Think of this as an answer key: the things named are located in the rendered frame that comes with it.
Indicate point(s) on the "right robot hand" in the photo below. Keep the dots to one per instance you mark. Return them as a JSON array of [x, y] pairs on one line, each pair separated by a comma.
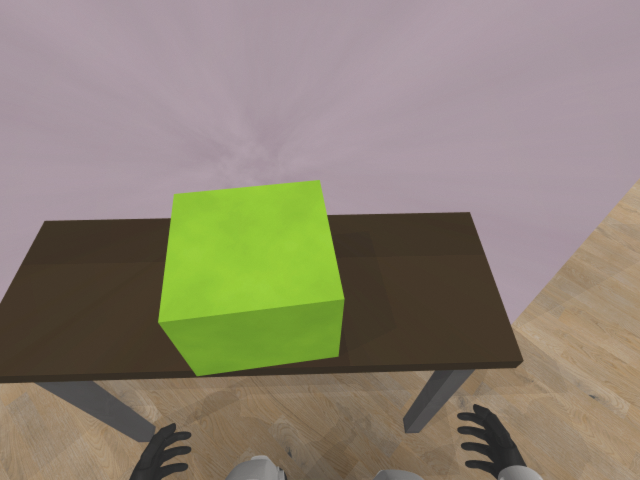
[[501, 449]]

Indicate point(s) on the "carton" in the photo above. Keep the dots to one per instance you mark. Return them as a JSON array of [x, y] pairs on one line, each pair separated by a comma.
[[251, 278]]

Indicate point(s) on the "left robot shin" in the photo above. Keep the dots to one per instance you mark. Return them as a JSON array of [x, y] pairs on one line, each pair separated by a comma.
[[261, 457]]

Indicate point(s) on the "table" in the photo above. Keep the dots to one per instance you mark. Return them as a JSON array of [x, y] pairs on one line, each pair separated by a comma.
[[419, 296]]

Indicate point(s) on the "robot left thigh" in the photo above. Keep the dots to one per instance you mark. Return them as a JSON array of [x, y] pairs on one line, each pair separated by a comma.
[[258, 469]]

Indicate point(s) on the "left robot hand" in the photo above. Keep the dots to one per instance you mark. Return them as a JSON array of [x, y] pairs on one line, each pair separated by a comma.
[[149, 465]]

